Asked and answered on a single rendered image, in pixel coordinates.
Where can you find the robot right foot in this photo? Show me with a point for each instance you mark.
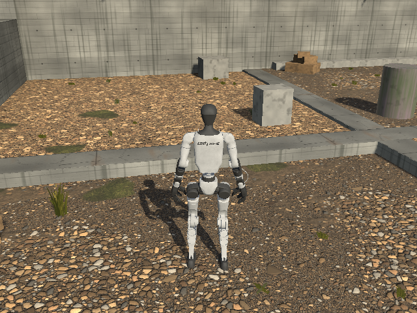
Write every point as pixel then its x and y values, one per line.
pixel 223 264

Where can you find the robot left thigh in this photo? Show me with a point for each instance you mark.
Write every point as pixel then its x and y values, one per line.
pixel 192 192

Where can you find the robot left hand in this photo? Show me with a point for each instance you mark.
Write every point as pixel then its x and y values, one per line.
pixel 175 193

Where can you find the robot right hand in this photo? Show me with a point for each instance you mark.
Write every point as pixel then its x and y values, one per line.
pixel 243 194

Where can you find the right robot upper arm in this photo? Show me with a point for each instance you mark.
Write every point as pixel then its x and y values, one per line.
pixel 231 148

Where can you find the robot left forearm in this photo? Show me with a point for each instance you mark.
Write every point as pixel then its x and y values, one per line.
pixel 178 175

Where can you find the robot right forearm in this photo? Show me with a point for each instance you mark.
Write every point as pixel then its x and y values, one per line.
pixel 239 176

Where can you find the left robot upper arm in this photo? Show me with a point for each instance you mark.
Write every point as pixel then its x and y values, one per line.
pixel 185 149

